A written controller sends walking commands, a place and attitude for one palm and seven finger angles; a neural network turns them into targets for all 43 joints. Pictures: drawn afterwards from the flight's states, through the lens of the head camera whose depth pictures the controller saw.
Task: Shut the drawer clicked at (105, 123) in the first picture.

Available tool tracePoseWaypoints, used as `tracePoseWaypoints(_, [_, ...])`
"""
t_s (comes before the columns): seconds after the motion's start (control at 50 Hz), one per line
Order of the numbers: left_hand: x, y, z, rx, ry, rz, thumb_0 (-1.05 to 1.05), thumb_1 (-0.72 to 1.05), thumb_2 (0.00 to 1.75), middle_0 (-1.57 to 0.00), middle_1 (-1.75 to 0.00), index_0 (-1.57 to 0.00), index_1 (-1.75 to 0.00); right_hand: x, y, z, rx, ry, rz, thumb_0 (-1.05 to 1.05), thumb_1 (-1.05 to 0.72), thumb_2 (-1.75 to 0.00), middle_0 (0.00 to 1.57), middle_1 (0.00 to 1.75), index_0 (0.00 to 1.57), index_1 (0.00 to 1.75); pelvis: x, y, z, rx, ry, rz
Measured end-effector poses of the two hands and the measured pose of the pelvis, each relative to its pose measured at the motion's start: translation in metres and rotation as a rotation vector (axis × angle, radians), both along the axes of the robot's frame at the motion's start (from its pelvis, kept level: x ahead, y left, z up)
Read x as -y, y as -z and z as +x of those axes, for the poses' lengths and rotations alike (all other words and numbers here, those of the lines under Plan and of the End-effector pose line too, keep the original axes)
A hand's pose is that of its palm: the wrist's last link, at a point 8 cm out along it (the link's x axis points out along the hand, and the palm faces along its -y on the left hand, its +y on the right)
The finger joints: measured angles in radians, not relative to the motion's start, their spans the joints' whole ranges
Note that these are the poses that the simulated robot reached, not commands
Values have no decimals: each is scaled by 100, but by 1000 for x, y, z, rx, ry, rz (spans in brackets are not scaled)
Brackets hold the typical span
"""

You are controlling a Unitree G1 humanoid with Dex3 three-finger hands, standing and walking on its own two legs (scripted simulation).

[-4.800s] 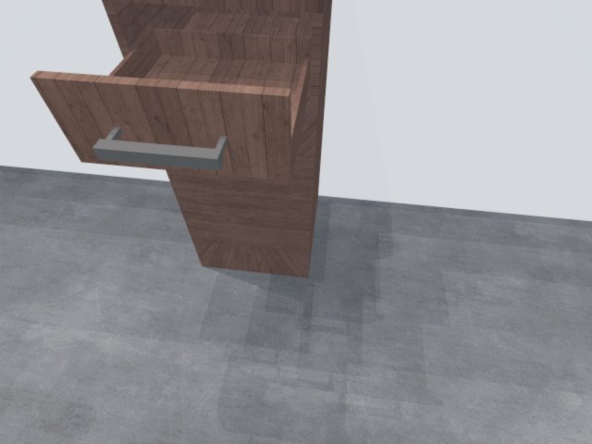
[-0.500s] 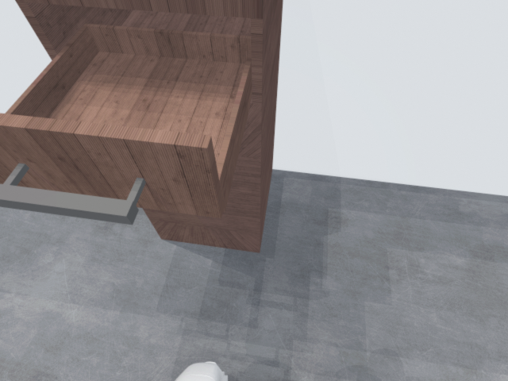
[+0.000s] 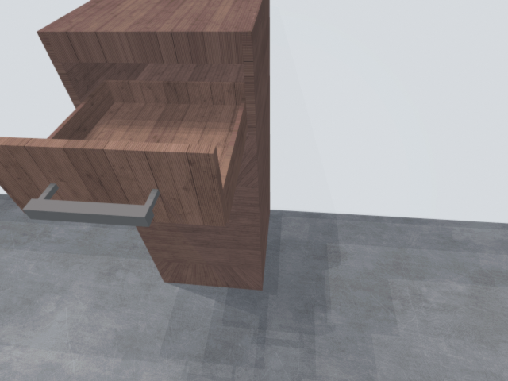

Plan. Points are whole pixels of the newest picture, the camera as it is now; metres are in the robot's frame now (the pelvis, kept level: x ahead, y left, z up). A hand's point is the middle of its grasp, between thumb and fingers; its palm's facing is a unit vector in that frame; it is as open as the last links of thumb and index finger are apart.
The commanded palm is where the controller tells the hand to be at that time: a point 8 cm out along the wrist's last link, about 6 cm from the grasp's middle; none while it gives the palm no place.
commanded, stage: come to a stop and stand still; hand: left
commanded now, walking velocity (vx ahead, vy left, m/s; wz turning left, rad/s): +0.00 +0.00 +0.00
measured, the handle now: (95, 202) +0.35 +0.27 +0.13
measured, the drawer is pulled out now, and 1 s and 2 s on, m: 0.28 0.28 0.28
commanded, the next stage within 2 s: look again from close up in 0.44 s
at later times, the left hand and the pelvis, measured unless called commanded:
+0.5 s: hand out of the picture +0.00 +0.14 -0.17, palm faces +0.01 -0.99 -0.17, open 7.4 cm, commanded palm none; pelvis +0.00 -0.02 +0.01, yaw +0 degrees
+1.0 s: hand out of the picture +0.00 +0.14 -0.16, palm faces +0.04 -0.98 -0.19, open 7.4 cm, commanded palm none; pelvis +0.01 -0.02 +0.01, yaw +0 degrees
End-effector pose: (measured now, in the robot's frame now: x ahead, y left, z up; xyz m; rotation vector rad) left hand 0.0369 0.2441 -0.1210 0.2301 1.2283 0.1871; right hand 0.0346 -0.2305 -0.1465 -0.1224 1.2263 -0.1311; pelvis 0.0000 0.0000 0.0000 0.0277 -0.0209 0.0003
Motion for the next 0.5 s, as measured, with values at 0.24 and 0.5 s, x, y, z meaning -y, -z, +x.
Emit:
tracePoseWaypoints(0.24, [33, 13, -30, -109, -8, -74, 1, 90, 90, -20, -30, -20, -30, 15, -5, -68, -201, 43, -23, 0, -92, -89, 20, 30, 20, 30, 14, -5, 0, 0, 4, -8])
tracePoseWaypoints(0.5, [54, 18, -45, -158, -31, -112, 1, 90, 90, -20, -30, -20, -30, 0, -3, -52, -181, 39, 16, 0, -91, -89, 20, 30, 20, 30, 20, -6, 3, 5, 7, -15])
